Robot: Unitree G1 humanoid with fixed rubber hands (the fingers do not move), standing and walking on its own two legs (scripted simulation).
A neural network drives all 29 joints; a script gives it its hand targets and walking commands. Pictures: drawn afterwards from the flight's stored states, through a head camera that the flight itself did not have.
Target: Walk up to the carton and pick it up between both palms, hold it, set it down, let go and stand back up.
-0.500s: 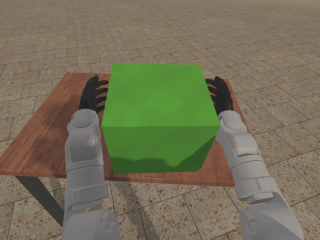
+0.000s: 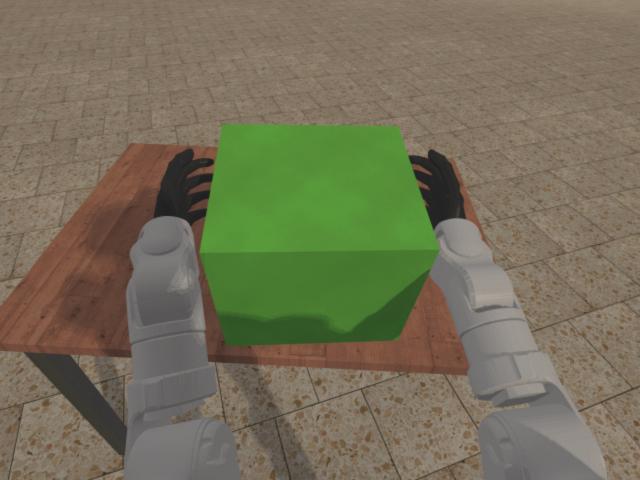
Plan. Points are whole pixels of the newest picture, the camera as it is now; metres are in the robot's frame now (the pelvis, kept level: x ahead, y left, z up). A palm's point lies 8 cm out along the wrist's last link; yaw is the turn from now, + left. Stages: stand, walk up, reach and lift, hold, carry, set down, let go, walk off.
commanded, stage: hold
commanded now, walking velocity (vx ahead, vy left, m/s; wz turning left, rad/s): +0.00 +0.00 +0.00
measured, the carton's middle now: (312, 235) +0.37 +0.00 +0.13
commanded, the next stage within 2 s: none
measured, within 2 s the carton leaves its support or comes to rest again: neither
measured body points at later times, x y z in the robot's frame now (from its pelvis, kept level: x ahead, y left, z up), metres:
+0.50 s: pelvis -0.01 +0.00 +0.00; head -0.05 +0.02 +0.45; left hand +0.36 +0.16 +0.19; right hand +0.36 -0.16 +0.18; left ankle -0.01 +0.13 -0.75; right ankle +0.03 -0.13 -0.75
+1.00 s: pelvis -0.01 +0.00 +0.00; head -0.05 +0.02 +0.45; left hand +0.36 +0.17 +0.19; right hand +0.36 -0.16 +0.18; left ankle -0.01 +0.13 -0.75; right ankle +0.03 -0.13 -0.75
